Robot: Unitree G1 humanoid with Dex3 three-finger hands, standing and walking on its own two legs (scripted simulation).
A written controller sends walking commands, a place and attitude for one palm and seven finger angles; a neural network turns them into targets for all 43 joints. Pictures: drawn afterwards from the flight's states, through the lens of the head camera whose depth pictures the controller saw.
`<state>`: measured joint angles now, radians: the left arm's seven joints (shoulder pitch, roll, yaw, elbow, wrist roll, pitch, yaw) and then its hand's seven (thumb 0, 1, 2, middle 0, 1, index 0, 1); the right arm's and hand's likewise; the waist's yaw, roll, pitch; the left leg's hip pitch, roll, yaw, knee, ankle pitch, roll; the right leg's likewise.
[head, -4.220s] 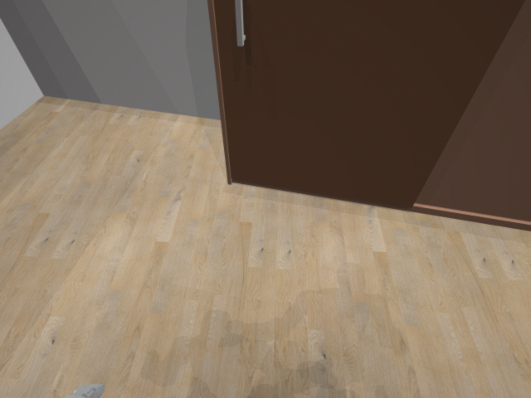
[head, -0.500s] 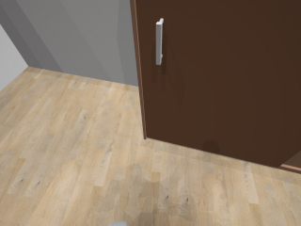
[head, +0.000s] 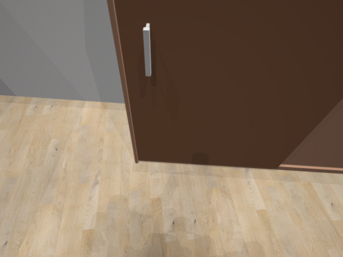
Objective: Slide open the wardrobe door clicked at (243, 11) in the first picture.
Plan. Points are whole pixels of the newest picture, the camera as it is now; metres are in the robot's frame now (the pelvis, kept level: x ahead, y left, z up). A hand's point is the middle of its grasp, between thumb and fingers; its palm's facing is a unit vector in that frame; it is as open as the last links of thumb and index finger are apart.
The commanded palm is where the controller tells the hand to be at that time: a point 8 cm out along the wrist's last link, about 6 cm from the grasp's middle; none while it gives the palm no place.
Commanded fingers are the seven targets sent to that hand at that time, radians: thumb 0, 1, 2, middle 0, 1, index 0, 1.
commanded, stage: take the last steps up to it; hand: left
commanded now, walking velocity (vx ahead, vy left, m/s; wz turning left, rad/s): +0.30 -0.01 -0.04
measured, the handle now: (148, 50) +0.74 +0.10 +0.08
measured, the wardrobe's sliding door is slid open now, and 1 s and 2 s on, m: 0.00 0.00 0.00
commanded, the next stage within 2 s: come to a stop and stand still in 0.66 s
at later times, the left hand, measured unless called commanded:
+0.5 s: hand out of the picture +0.06 +0.19 -0.21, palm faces +0.07 -0.99 -0.15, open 7.3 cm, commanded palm none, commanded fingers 0.00 0.90 0.90 -0.20 -0.30 -0.20 -0.30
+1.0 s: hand (119, 190) +0.33 +0.17 -0.17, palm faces +0.01 -0.97 -0.23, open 7.3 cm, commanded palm none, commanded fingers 0.00 0.90 0.90 -0.20 -0.30 -0.20 -0.30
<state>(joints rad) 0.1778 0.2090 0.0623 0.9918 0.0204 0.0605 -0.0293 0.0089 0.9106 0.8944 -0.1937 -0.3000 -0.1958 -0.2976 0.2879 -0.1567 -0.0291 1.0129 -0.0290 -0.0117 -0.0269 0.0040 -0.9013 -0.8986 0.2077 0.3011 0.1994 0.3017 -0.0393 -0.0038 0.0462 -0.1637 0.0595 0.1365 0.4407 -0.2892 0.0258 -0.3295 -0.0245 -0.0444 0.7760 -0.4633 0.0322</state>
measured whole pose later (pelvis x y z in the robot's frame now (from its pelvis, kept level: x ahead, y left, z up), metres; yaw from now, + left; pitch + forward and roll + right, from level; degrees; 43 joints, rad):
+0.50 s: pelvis +0.14 +0.02 -0.03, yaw +0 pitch -1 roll -1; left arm 0.40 0.18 0.05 1.16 0.01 -0.02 0.00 0.01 0.91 0.89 -0.20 -0.30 -0.20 -0.30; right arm 0.19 -0.17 -0.05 1.02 -0.03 -0.06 0.01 0.00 -0.91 -0.90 0.20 0.30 0.19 0.30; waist 0.01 -0.03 0.07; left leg -0.44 0.08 0.15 0.69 -0.21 0.04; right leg -0.10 -0.06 -0.07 0.77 -0.52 0.01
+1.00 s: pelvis +0.25 -0.01 -0.01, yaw +0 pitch +0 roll +1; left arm 0.17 0.13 0.03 1.05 0.01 -0.02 0.03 0.00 0.93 0.89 -0.20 -0.30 -0.20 -0.30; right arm 0.30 -0.12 -0.04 1.13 0.00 0.02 -0.03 0.00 -0.91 -0.90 0.20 0.30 0.19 0.30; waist -0.04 0.04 0.04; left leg -0.20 0.05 0.12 0.58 -0.41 -0.03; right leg -0.30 -0.04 -0.13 0.54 -0.23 -0.05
